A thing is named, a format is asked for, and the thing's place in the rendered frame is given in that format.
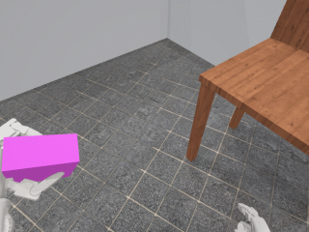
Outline left robot hand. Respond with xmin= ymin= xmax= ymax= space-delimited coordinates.
xmin=0 ymin=118 xmax=65 ymax=201

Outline table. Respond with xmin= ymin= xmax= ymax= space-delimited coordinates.
xmin=186 ymin=0 xmax=309 ymax=161

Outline sponge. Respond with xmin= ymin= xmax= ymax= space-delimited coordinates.
xmin=1 ymin=133 xmax=80 ymax=183

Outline right robot hand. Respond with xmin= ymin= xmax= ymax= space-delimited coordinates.
xmin=235 ymin=203 xmax=270 ymax=232

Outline robot left forearm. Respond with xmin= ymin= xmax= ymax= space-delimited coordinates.
xmin=0 ymin=198 xmax=14 ymax=232

